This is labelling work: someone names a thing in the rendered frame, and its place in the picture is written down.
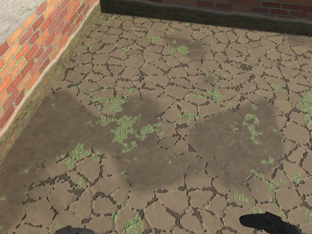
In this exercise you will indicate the robot right hand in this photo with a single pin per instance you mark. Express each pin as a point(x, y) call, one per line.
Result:
point(268, 222)

